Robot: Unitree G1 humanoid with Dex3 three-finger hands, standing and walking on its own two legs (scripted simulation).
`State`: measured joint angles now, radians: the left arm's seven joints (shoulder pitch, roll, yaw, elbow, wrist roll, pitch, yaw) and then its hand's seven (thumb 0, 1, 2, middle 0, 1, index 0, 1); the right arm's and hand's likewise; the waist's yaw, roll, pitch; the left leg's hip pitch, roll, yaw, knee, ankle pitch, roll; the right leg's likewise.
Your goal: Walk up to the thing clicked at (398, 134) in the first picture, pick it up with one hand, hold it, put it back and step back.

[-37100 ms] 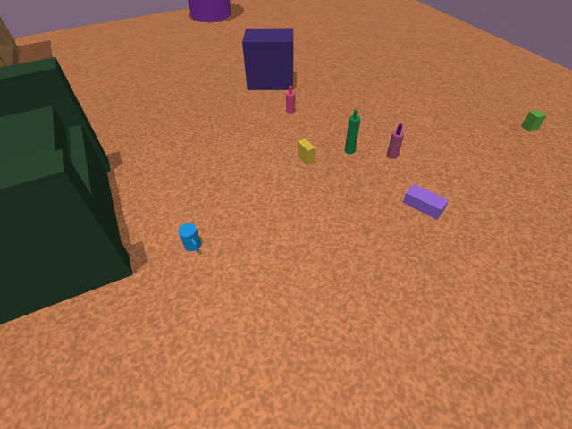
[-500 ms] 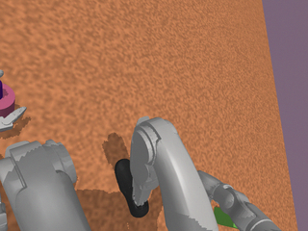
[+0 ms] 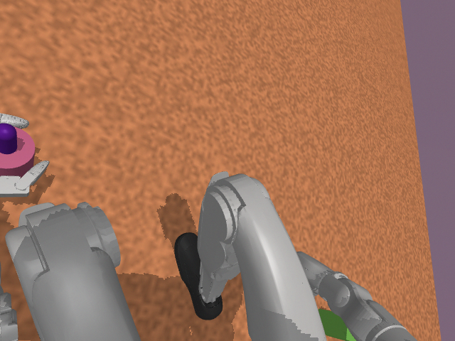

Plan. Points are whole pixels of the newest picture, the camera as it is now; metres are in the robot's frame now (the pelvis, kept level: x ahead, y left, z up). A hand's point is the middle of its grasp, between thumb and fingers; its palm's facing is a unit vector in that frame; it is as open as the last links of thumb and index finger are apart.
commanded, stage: settle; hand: left
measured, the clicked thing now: (8, 157) +0.41 +0.24 -0.18
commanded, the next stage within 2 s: lift in 1.52 s
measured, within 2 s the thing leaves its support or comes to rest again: neither
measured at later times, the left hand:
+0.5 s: hand out of the picture +0.39 +0.25 -0.05, palm faces +0.13 -0.99 -0.05, open 8.8 cm
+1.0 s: hand out of the picture +0.41 +0.24 +0.01, palm faces +0.12 -0.99 -0.06, open 8.9 cm
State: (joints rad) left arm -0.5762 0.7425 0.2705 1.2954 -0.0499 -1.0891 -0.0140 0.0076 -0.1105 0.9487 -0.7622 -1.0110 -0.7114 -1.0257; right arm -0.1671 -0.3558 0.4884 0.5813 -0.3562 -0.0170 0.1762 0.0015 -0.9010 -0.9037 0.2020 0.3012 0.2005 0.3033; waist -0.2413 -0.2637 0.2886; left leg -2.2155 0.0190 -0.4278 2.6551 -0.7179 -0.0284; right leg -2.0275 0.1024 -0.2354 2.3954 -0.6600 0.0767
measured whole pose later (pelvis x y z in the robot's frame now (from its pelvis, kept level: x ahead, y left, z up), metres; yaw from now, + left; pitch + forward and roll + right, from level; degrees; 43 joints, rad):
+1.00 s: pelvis +0.02 -0.03 +0.05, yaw +9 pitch +30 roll -7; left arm -0.52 0.42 0.25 0.73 -0.15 -0.56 -0.22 0.01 -0.24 1.10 -0.80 -1.04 -0.76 -1.05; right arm 0.05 -0.30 0.10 0.63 -0.07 0.07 0.09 0.01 -0.89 -0.90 0.20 0.30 0.20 0.30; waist -0.12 -0.01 -0.06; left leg -2.22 0.04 -0.19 2.38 -0.69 -0.05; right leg -2.13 0.02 -0.07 2.31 -0.71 0.03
